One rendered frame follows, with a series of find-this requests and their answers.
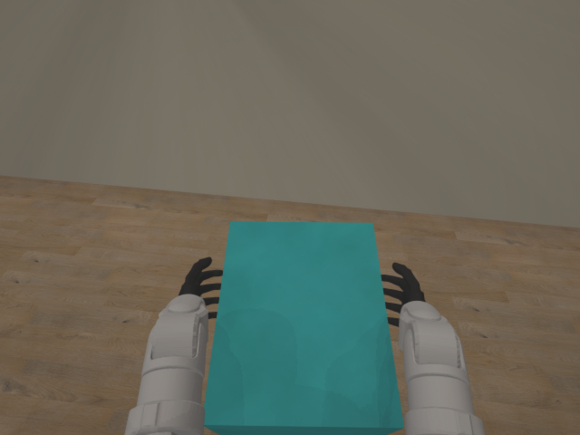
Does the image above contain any carton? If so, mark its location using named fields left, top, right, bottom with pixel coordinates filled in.
left=204, top=221, right=404, bottom=435

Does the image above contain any robot left forearm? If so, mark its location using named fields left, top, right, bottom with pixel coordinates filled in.
left=124, top=294, right=208, bottom=435

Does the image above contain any left robot hand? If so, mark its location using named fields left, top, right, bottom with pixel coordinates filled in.
left=179, top=257, right=223, bottom=319

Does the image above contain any right robot hand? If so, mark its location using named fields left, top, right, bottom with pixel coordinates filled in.
left=381, top=263, right=426, bottom=327

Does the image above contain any robot right forearm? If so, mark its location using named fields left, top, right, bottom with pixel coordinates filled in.
left=398, top=301, right=486, bottom=435

